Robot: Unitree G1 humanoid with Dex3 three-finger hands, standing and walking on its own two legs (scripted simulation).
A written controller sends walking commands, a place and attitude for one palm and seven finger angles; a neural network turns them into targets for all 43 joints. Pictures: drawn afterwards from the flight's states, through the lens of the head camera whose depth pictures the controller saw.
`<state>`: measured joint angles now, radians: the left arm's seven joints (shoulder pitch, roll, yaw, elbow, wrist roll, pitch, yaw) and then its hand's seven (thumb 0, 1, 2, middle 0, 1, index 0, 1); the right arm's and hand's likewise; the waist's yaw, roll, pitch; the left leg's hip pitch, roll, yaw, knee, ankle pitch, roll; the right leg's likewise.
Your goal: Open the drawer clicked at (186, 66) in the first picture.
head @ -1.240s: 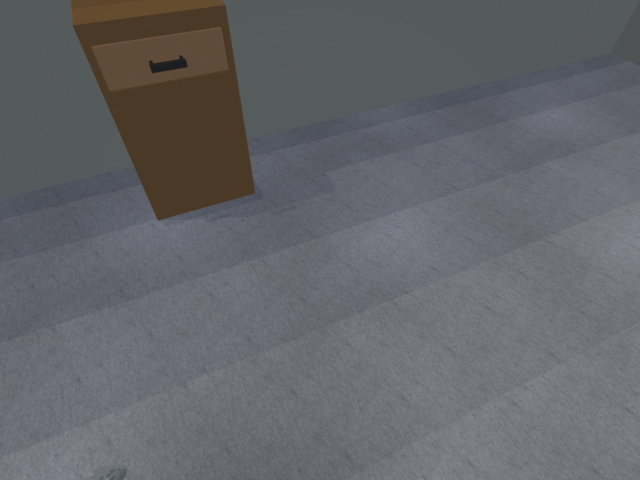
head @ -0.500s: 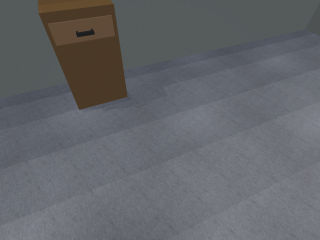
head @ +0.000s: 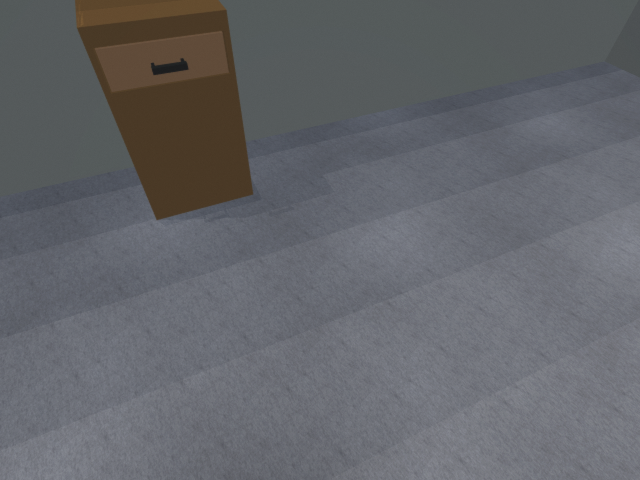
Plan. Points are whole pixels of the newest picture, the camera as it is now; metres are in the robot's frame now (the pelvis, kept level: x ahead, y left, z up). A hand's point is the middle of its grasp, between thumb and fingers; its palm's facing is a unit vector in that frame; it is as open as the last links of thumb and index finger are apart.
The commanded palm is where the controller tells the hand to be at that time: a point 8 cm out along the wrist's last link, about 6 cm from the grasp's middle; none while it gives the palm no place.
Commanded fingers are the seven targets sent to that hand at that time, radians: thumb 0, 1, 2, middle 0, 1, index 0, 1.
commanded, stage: look at it before walking up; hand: left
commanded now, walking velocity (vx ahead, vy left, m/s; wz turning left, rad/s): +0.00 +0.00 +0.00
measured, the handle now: (169, 65) +1.34 +0.60 -0.10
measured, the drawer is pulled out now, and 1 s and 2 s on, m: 0.00 0.00 0.00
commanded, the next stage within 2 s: walk to a spot facing it in 0.20 s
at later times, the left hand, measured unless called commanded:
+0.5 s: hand out of the picture +0.05 +0.23 -0.18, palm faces +0.01 -0.97 -0.25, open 7.4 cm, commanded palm none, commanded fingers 0.00 0.90 0.90 -0.20 -0.30 -0.20 -0.30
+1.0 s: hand (226, 371) +0.33 +0.19 -0.19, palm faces -0.04 -0.98 -0.19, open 7.3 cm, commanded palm none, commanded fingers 0.00 0.90 0.90 -0.20 -0.30 -0.20 -0.30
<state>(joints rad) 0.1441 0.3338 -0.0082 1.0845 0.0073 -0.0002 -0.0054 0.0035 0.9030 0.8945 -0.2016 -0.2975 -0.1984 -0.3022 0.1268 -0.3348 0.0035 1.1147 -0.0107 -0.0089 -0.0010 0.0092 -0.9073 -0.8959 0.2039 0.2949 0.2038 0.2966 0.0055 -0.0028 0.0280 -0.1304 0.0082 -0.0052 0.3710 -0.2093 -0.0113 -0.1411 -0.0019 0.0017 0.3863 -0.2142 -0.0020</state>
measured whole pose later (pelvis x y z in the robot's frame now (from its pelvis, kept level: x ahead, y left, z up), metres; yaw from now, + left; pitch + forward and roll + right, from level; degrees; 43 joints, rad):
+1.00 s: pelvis +0.21 +0.00 -0.03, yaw +0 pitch +0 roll -1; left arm 0.10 0.20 0.05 0.99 0.02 -0.04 -0.03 0.01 0.92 0.90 -0.20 -0.30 -0.19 -0.30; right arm 0.58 -0.09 -0.02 1.24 -0.02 -0.06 -0.03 0.01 -0.91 -0.90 0.20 0.29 0.20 0.30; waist -0.06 0.01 0.09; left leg 0.12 0.05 0.07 0.45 -0.51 -0.01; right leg -0.45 -0.05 -0.14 0.60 -0.17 -0.06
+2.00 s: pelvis +0.66 +0.00 -0.02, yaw +2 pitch -2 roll +0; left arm 0.12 0.16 0.05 1.01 0.02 -0.06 0.00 0.00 0.91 0.89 -0.20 -0.30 -0.19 -0.30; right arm 0.42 -0.12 -0.05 1.18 -0.01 -0.01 -0.02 0.01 -0.91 -0.90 0.20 0.29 0.20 0.30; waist -0.05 0.04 0.09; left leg -0.29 0.09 0.06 1.20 -0.49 -0.01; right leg -0.37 -0.07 -0.20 0.64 -0.24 -0.05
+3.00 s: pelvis +0.77 -0.01 +0.00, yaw +27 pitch -1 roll +2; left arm 0.29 0.14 0.03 0.99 0.02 -0.02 0.02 0.00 0.92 0.89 -0.20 -0.30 -0.20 -0.30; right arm 0.21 -0.23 -0.08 1.03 -0.03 0.07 0.02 0.01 -0.91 -0.90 0.20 0.29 0.20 0.30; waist 0.02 0.04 0.03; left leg -0.42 0.04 0.01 1.03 -0.35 -0.05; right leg -0.18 -0.08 -0.16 0.45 -0.26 -0.03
